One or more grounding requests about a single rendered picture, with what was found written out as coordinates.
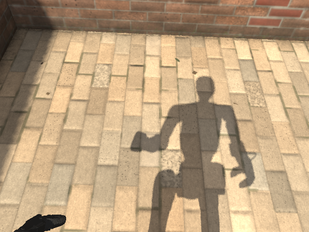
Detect robot left hand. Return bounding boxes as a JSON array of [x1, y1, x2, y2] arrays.
[[14, 214, 67, 232]]

